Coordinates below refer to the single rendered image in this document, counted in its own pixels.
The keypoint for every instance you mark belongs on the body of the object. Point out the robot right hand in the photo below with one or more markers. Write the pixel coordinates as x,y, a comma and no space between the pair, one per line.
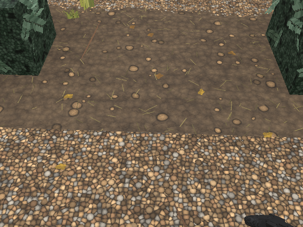
270,220

